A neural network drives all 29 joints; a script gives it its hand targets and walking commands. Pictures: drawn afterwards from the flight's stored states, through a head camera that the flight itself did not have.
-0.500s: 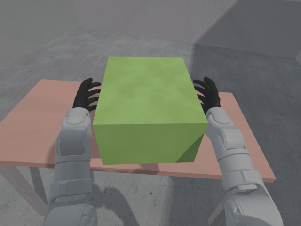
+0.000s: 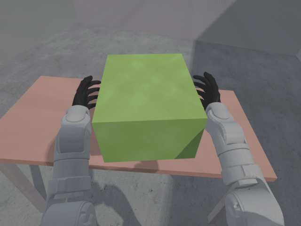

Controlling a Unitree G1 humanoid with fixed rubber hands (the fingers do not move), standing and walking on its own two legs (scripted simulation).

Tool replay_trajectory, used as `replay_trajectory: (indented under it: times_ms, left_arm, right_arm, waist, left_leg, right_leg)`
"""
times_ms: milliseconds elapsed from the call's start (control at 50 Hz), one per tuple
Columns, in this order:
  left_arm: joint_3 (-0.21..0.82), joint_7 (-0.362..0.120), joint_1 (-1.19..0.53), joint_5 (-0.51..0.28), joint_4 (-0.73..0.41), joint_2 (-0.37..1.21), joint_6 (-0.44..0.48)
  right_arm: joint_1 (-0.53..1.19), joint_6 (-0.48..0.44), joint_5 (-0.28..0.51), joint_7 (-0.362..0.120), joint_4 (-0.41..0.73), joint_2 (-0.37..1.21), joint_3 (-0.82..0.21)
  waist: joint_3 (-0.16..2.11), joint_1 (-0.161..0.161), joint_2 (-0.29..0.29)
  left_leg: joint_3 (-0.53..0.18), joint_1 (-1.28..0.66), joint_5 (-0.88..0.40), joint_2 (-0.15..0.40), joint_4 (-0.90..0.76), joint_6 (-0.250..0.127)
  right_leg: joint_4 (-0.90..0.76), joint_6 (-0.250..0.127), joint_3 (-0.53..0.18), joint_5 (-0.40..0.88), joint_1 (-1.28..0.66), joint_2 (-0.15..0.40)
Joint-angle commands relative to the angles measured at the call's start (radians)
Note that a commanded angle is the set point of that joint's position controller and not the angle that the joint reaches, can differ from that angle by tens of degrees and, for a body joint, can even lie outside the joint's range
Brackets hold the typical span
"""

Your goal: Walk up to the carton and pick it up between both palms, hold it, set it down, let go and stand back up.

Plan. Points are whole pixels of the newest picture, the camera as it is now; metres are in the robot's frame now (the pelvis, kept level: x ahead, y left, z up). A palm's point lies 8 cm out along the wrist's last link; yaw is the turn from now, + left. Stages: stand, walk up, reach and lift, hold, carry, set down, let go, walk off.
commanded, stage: hold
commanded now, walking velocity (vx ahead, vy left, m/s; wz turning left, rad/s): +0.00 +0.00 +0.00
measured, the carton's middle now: (147, 101) +0.43 -0.01 +0.14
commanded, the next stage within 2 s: none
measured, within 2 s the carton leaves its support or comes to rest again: neither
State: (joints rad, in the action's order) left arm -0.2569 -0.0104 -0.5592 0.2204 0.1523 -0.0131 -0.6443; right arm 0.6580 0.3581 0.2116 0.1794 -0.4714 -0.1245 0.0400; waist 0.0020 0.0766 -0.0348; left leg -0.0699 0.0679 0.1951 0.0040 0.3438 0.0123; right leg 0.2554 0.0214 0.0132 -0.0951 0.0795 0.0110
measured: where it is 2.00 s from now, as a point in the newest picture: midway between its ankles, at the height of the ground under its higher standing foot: outside the picture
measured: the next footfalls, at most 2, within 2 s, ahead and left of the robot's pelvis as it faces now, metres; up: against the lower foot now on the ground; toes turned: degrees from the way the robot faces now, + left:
none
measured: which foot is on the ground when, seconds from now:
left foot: down 0.00-1.00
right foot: down 0.00-1.00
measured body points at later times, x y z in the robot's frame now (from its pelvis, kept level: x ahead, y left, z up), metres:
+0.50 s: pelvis +0.00 +0.00 +0.00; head -0.04 +0.02 +0.45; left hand +0.38 +0.16 +0.17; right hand +0.38 -0.18 +0.18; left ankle +0.00 +0.13 -0.75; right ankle +0.03 -0.13 -0.75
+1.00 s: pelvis -0.01 +0.00 +0.00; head -0.04 +0.02 +0.45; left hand +0.38 +0.16 +0.17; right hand +0.38 -0.17 +0.18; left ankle +0.00 +0.12 -0.75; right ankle +0.03 -0.13 -0.75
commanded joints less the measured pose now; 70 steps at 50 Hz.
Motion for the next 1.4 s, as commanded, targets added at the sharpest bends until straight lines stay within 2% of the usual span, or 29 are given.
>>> replay_trajectory:
  times_ms: [0,120,220,300,340,440,520,600,680,720,740,820,860,960,980,1060,1140,1220,1260,1280,1340,1360,1380]
  left_arm:
    - [0.504,-0.141,-0.653,-0.146,-0.147,0.592,0.072]
    - [0.53,-0.148,-0.661,-0.155,-0.176,0.602,0.071]
    - [0.536,-0.144,-0.681,-0.154,-0.161,0.607,0.077]
    - [0.546,-0.135,-0.684,-0.164,-0.154,0.618,0.082]
    - [0.526,-0.135,-0.685,-0.154,-0.131,0.611,0.082]
    - [0.524,-0.136,-0.673,-0.152,-0.141,0.611,0.082]
    - [0.492,-0.147,-0.678,-0.138,-0.102,0.606,0.076]
    - [0.494,-0.145,-0.708,-0.149,-0.097,0.608,0.085]
    - [0.504,-0.137,-0.753,-0.156,-0.101,0.61,0.102]
    - [0.488,-0.14,-0.727,-0.143,-0.083,0.606,0.099]
    - [0.493,-0.141,-0.738,-0.147,-0.082,0.61,0.099]
    - [0.501,-0.139,-0.742,-0.154,-0.066,0.617,0.103]
    - [0.48,-0.141,-0.713,-0.138,-0.041,0.612,0.096]
    - [0.5,-0.136,-0.7,-0.146,-0.077,0.622,0.099]
    - [0.499,-0.136,-0.693,-0.147,-0.079,0.616,0.099]
    - [0.495,-0.139,-0.717,-0.147,-0.1,0.607,0.103]
    - [0.54,-0.13,-0.719,-0.168,-0.116,0.629,0.107]
    - [0.506,-0.135,-0.674,-0.144,-0.088,0.611,0.093]
    - [0.514,-0.136,-0.686,-0.15,-0.125,0.611,0.093]
    - [0.507,-0.137,-0.68,-0.144,-0.123,0.608,0.091]
    - [0.527,-0.14,-0.678,-0.155,-0.131,0.616,0.089]
    - [0.617,-0.121,-0.71,-0.215,-0.306,0.662,0.11]
    - [0.617,-0.111,-0.693,-0.212,-0.299,0.65,0.104]
  right_arm:
    - [0.669,-0.057,0.087,-0.107,0.274,0.661,-0.422]
    - [0.671,-0.068,0.095,-0.104,0.304,0.647,-0.413]
    - [0.719,-0.074,0.09,-0.105,0.328,0.662,-0.423]
    - [0.735,-0.08,0.092,-0.109,0.337,0.668,-0.431]
    - [0.724,-0.075,0.086,-0.11,0.3,0.662,-0.417]
    - [0.726,-0.08,0.093,-0.107,0.309,0.664,-0.428]
    - [0.729,-0.077,0.076,-0.108,0.274,0.67,-0.41]
    - [0.769,-0.085,0.071,-0.107,0.29,0.692,-0.41]
    - [0.764,-0.09,0.063,-0.111,0.261,0.702,-0.397]
    - [0.755,-0.09,0.06,-0.112,0.242,0.694,-0.395]
    - [0.754,-0.09,0.055,-0.112,0.233,0.693,-0.387]
    - [0.77,-0.098,0.057,-0.113,0.241,0.686,-0.382]
    - [0.757,-0.095,0.055,-0.114,0.228,0.673,-0.378]
    - [0.76,-0.103,0.077,-0.111,0.262,0.676,-0.399]
    - [0.759,-0.103,0.077,-0.11,0.268,0.674,-0.404]
    - [0.729,-0.095,0.067,-0.109,0.245,0.687,-0.397]
    - [0.771,-0.108,0.08,-0.112,0.311,0.683,-0.41]
    - [0.735,-0.091,0.079,-0.107,0.274,0.668,-0.41]
    - [0.707,-0.087,0.081,-0.108,0.255,0.667,-0.405]
    - [0.7,-0.085,0.08,-0.108,0.254,0.662,-0.406]
    - [0.743,-0.094,0.094,-0.103,0.322,0.672,-0.426]
    - [0.619,-0.086,0.128,-0.104,0.376,0.672,-0.442]
    - [0.631,-0.08,0.138,-0.101,0.392,0.668,-0.456]
  waist:
    - [0.433,0.009,0.033]
    - [0.437,0.031,0.072]
    - [0.433,0.016,0.058]
    - [0.463,0.008,0.056]
    - [0.425,0.007,0.051]
    - [0.444,0.002,0.052]
    - [0.412,-0.005,0.033]
    - [0.44,-0.007,0.026]
    - [0.461,0.003,0.045]
    - [0.437,-0.002,0.038]
    - [0.436,0.007,0.041]
    - [0.461,0.011,0.052]
    - [0.435,0.003,0.05]
    - [0.457,0.004,0.06]
    - [0.463,-0.001,0.048]
    - [0.434,0.003,0.041]
    - [0.482,0.011,0.062]
    - [0.424,0.0,0.039]
    - [0.435,0.014,0.051]
    - [0.423,0.009,0.056]
    - [0.464,0.004,0.056]
    - [0.56,0.073,0.074]
    - [0.549,0.044,0.107]
  left_leg:
    - [0.06,-0.042,-0.306,-0.071,-0.035,0.025]
    - [0.052,-0.065,-0.36,-0.072,-0.02,0.054]
    - [0.058,-0.045,-0.313,-0.07,-0.03,0.04]
    - [0.056,-0.059,-0.323,-0.068,-0.024,0.038]
    - [0.057,-0.048,-0.296,-0.067,-0.034,0.034]
    - [0.059,-0.05,-0.317,-0.068,-0.029,0.032]
    - [0.067,-0.022,-0.251,-0.07,-0.05,0.018]
    - [0.069,-0.017,-0.237,-0.072,-0.05,0.012]
    - [0.068,-0.025,-0.227,-0.071,-0.049,0.015]
    - [0.069,-0.023,-0.225,-0.071,-0.053,0.011]
    - [0.068,-0.024,-0.216,-0.069,-0.054,0.013]
    - [0.063,-0.034,-0.238,-0.068,-0.042,0.02]
    - [0.064,-0.033,-0.237,-0.067,-0.045,0.02]
    - [0.06,-0.055,-0.301,-0.069,-0.027,0.03]
    - [0.063,-0.059,-0.308,-0.069,-0.027,0.03]
    - [0.064,-0.041,-0.273,-0.07,-0.04,0.025]
    - [0.056,-0.063,-0.319,-0.066,-0.02,0.035]
    - [0.059,-0.043,-0.284,-0.066,-0.035,0.024]
    - [0.059,-0.059,-0.305,-0.065,-0.033,0.033]
    - [0.061,-0.057,-0.315,-0.066,-0.031,0.037]
    - [0.06,-0.054,-0.324,-0.071,-0.022,0.033]
    - [0.035,-0.096,-0.423,-0.06,0.004,0.06]
    - [0.034,-0.098,-0.435,-0.067,0.015,0.066]
  right_leg:
    - [0.015,0.014,0.037,0.19,-0.234,-0.072]
    - [0.013,0.007,0.045,0.216,-0.234,-0.075]
    - [0.009,0.011,0.047,0.164,-0.218,-0.073]
    - [0.01,0.007,0.047,0.166,-0.207,-0.077]
    - [0.008,0.006,0.044,0.145,-0.199,-0.075]
    - [0.013,0.008,0.041,0.175,-0.217,-0.076]
    - [0.004,0.012,0.038,0.125,-0.219,-0.068]
    - [0.005,0.016,0.037,0.126,-0.218,-0.068]
    - [0.005,0.014,0.036,0.104,-0.197,-0.065]
    - [0.001,0.016,0.036,0.103,-0.196,-0.065]
    - [0.001,0.015,0.038,0.091,-0.193,-0.065]
    - [0.0,0.012,0.04,0.09,-0.185,-0.067]
    - [-0.003,0.009,0.044,0.087,-0.187,-0.069]
    - [0.006,0.009,0.044,0.14,-0.201,-0.076]
    - [0.007,0.011,0.046,0.144,-0.204,-0.078]
    - [0.006,0.015,0.041,0.129,-0.201,-0.07]
    - [0.008,0.007,0.044,0.151,-0.19,-0.077]
    - [0.003,0.009,0.043,0.139,-0.204,-0.075]
    - [0.008,0.009,0.043,0.156,-0.201,-0.076]
    - [0.008,0.008,0.044,0.159,-0.206,-0.075]
    - [0.012,0.013,0.041,0.184,-0.224,-0.075]
    - [0.036,0.013,0.043,0.262,-0.25,-0.085]
    - [0.027,0.009,0.042,0.259,-0.234,-0.084]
